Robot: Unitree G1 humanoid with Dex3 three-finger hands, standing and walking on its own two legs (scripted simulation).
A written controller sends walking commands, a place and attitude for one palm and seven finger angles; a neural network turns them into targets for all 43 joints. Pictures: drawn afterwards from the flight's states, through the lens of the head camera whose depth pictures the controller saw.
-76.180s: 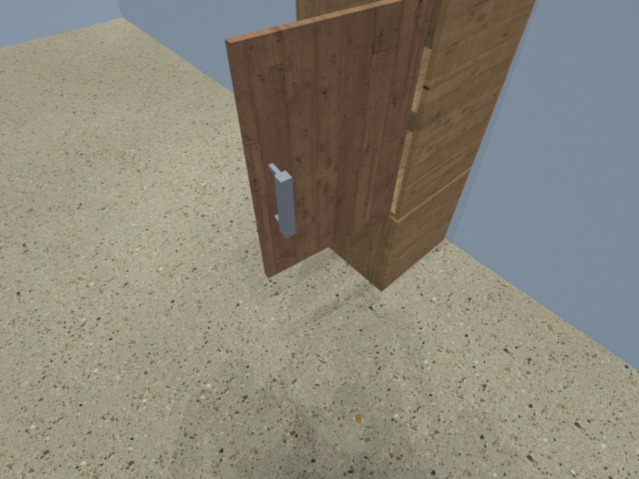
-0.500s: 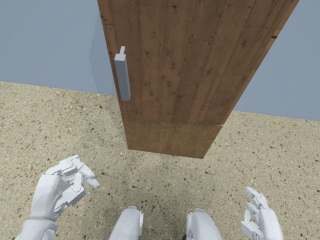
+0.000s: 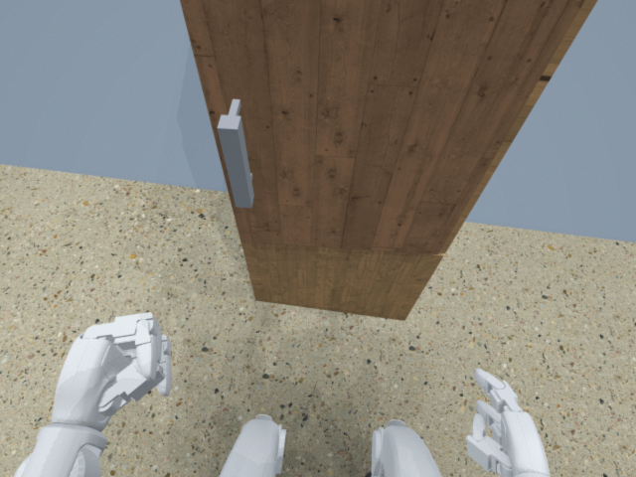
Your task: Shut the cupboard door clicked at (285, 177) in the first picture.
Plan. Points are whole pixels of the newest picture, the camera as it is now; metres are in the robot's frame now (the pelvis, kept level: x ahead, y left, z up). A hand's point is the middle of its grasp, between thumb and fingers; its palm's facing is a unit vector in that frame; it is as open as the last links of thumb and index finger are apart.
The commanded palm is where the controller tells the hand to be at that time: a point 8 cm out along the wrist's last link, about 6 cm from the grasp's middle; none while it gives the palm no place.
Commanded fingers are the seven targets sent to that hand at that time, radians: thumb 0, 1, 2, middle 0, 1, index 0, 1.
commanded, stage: raise the hand and make a fist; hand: left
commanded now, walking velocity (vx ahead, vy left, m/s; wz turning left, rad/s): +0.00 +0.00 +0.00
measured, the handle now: (240, 156) +0.53 +0.16 +0.05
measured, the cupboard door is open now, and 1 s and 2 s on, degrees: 4 4 4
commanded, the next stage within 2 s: bring the fist close to the handle in 0.38 s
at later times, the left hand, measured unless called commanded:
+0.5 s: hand (157, 378) +0.21 +0.19 +0.05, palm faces -0.01 -1.00 -0.04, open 3.1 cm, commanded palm +0.20 +0.24 +0.06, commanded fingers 0.00 0.90 0.90 -1.30 -1.50 -1.30 -1.50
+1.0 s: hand (206, 288) +0.32 +0.16 +0.06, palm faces -0.03 -1.00 -0.02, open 3.1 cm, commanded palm +0.31 +0.21 +0.06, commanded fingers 0.00 0.90 0.90 -1.30 -1.50 -1.30 -1.50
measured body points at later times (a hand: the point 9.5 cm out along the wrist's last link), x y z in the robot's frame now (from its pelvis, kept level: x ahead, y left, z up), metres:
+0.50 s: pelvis -0.01 +0.00 +0.00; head +0.07 +0.01 +0.44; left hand +0.21 +0.24 +0.06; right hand +0.18 -0.23 -0.07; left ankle +0.01 +0.13 -0.61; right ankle +0.04 -0.14 -0.61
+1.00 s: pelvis -0.01 +0.00 +0.01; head +0.07 +0.01 +0.45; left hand +0.31 +0.21 +0.06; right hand +0.14 -0.24 -0.08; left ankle +0.01 +0.13 -0.61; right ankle +0.04 -0.14 -0.61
